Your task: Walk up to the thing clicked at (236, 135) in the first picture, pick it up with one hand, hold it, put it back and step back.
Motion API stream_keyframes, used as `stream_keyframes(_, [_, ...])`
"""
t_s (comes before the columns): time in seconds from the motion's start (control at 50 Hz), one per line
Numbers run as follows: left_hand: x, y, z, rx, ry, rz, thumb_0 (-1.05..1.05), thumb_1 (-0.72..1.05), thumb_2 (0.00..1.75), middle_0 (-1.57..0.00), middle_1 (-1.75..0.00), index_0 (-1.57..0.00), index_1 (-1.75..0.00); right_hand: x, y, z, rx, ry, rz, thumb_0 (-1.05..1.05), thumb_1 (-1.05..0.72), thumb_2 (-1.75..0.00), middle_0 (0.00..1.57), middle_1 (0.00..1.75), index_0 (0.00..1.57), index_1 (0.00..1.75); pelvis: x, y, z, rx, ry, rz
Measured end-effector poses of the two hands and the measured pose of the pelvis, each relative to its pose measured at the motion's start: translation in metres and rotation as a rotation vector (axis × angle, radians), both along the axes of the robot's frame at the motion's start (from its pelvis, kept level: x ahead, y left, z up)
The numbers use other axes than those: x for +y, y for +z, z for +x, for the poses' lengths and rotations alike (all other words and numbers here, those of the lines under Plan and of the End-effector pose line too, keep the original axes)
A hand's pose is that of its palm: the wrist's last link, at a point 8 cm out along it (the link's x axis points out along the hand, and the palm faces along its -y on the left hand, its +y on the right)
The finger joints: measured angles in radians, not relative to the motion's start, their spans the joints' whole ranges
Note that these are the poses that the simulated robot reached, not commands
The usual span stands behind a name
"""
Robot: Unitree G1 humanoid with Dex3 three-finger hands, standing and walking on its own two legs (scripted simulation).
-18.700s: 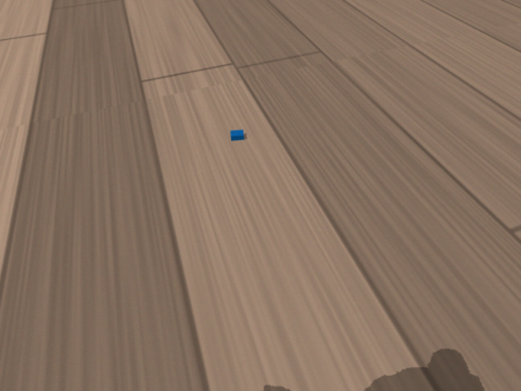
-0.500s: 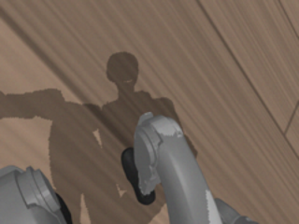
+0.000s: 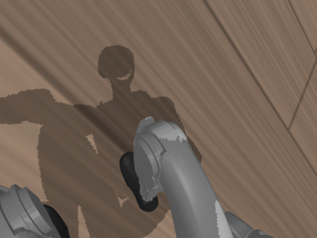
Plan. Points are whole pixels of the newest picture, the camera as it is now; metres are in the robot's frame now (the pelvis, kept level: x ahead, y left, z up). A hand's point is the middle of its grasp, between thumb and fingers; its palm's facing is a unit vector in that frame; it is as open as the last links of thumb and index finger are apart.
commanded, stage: close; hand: left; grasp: from above
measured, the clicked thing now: out of the picture +0.47 +0.33 -0.29
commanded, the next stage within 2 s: settle in 1.30 s
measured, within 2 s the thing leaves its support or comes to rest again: leaves its support in 1.70 s
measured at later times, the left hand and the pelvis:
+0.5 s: hand out of the picture +0.45 +0.32 -0.26, palm faces -0.44 -0.19 -0.88, open 10.3 cm; pelvis +0.00 +0.00 +0.00, yaw +0 degrees
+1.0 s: hand out of the picture +0.46 +0.32 -0.26, palm faces -0.43 -0.18 -0.88, open 8.4 cm; pelvis +0.00 +0.00 +0.01, yaw +0 degrees
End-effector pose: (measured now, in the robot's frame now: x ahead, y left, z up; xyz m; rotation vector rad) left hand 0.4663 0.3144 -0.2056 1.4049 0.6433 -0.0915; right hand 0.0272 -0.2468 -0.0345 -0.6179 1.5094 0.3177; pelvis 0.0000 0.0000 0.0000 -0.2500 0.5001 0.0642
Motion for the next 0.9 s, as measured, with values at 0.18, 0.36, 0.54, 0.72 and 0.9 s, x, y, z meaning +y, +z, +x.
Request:
stream_keyframes(0.18, [0.0005, 0.0008, -0.0012, 0.001, -0.001, -0.002, 0.00, -0.11, 0.64, -0.39, -0.69, -0.42, -0.69, 0.0024, 0.0015, 0.0021, -0.011, 0.004, 0.007, 0.00, -0.90, -0.90, 0.20, 0.30, 0.20, 0.30, 0.0005, 0.0021, -0.0013, -0.004, 0.000, -0.005])
stream_keyframes(0.36, [0.0041, 0.0041, -0.0059, 0.005, 0.004, -0.005, 0.00, 0.01, 0.55, -0.47, -0.62, -0.51, -0.62, 0.0034, 0.0015, 0.0062, -0.024, 0.008, 0.013, 0.00, -0.90, -0.90, 0.20, 0.30, 0.20, 0.30, 0.0002, 0.0033, -0.0019, -0.004, 0.003, -0.004])
stream_keyframes(0.54, [0.0066, 0.0050, -0.0094, 0.013, -0.004, 0.004, 0.00, 0.11, 0.46, -0.54, -0.56, -0.58, -0.55, 0.0015, 0.0030, 0.0069, -0.033, 0.012, 0.002, 0.00, -0.90, -0.90, 0.20, 0.30, 0.20, 0.30, 0.0006, 0.0045, -0.0041, -0.009, 0.004, -0.004])
stream_keyframes(0.72, [0.0077, 0.0063, -0.0061, 0.005, -0.010, 0.012, 0.00, 0.22, 0.38, -0.62, -0.50, -0.67, -0.49, 0.0029, 0.0064, 0.0043, -0.022, 0.017, -0.003, 0.00, -0.90, -0.90, 0.20, 0.30, 0.20, 0.30, 0.0010, 0.0064, -0.0042, -0.009, 0.002, -0.008])
stream_keyframes(0.9, [0.0077, 0.0074, -0.0057, 0.002, -0.008, 0.014, 0.00, 0.31, 0.30, -0.69, -0.42, -0.74, -0.40, 0.0054, 0.0083, 0.0038, -0.014, 0.014, -0.001, 0.00, -0.90, -0.90, 0.20, 0.30, 0.20, 0.30, 0.0010, 0.0088, -0.0038, -0.004, 0.002, -0.011])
